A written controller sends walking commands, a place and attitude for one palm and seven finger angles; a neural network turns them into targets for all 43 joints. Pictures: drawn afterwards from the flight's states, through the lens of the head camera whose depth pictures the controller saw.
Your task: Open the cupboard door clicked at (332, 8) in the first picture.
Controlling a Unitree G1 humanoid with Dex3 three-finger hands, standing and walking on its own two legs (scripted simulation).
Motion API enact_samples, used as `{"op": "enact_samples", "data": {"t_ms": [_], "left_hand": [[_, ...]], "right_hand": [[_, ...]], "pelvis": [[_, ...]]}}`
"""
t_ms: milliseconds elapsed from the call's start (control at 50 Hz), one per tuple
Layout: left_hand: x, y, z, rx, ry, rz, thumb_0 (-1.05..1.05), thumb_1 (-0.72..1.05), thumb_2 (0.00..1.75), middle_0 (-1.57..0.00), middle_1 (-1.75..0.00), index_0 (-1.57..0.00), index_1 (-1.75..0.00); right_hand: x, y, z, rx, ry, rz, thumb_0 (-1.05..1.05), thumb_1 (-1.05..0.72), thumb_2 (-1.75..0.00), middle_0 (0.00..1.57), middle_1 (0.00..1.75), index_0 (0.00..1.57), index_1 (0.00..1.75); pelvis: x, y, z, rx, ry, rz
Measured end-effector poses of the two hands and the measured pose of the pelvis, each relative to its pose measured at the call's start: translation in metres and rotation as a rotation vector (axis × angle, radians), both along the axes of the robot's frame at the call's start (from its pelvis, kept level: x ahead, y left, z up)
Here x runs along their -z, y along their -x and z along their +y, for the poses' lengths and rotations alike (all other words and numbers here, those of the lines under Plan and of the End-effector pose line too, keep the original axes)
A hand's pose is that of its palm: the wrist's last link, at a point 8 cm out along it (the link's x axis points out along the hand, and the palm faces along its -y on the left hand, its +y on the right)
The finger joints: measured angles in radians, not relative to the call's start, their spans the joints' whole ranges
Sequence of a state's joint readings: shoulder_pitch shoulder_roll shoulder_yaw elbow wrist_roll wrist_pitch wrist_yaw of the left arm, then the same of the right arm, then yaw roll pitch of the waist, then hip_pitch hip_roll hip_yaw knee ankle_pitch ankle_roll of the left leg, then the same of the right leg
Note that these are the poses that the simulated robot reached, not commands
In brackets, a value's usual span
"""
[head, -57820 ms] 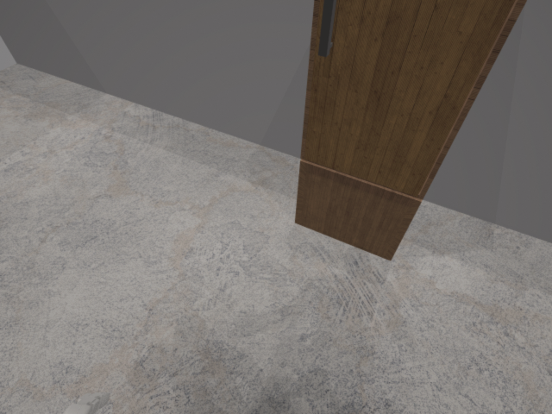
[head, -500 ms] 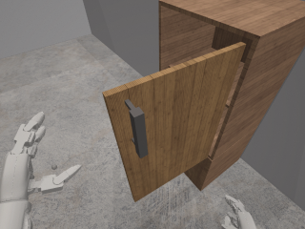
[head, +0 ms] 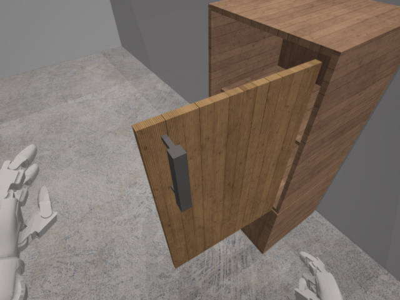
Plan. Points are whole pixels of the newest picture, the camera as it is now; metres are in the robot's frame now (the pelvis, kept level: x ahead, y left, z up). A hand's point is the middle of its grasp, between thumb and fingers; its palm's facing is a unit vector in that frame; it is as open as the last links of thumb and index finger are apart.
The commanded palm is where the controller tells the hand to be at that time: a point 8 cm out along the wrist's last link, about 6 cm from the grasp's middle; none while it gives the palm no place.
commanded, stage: draw the hand back to the body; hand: left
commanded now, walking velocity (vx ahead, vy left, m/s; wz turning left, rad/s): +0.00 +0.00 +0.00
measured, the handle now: (175, 174) +0.30 +0.09 +0.14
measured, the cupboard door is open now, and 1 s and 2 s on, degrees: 86 86 86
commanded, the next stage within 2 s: step back with the hand held close in 0.16 s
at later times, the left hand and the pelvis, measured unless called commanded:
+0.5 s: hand (51, 217) +0.19 +0.26 +0.15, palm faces +0.36 -0.80 -0.47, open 7.4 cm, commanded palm +0.13 +0.30 +0.17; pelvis -0.02 +0.01 +0.00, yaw -2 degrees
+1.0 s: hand (4, 266) +0.11 +0.28 +0.15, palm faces +0.43 -0.77 -0.48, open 7.4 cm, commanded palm +0.05 +0.33 +0.17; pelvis -0.10 +0.03 -0.03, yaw -1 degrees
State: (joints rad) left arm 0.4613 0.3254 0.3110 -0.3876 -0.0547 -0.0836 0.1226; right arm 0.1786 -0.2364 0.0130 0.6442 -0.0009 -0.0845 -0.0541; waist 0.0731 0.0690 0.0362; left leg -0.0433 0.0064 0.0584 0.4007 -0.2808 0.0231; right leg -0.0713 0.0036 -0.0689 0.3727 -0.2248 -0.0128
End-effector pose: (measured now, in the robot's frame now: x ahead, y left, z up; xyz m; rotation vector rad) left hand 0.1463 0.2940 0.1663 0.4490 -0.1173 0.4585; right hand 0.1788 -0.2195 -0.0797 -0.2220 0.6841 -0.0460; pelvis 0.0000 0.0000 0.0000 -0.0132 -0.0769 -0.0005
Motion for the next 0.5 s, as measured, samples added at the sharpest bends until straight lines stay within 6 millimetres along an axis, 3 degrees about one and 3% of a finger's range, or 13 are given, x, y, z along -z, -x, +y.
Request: {"op": "enact_samples", "data": {"t_ms": [320, 500], "left_hand": [[-0.002, 0.006, 0.003, 0.004, -0.008, -0.005, 0.01, 0.89, 0.89, -0.21, -0.30, -0.21, -0.30], [0.000, -0.001, 0.004, 0.096, -0.084, 0.038, 0.01, 0.89, 0.89, -0.21, -0.30, -0.21, -0.30]], "right_hand": [[0.003, 0.015, 0.003, 0.008, -0.015, 0.018, 0.01, -0.90, -0.90, 0.20, 0.30, 0.21, 0.30], [0.000, 0.036, -0.009, 0.100, 0.021, 0.040, 0.01, -0.90, -0.90, 0.20, 0.30, 0.21, 0.30]], "pelvis": [[0.000, 0.009, 0.000, 0.004, 0.002, -0.005], [0.001, 0.024, 0.009, 0.034, -0.002, 0.063]]}}
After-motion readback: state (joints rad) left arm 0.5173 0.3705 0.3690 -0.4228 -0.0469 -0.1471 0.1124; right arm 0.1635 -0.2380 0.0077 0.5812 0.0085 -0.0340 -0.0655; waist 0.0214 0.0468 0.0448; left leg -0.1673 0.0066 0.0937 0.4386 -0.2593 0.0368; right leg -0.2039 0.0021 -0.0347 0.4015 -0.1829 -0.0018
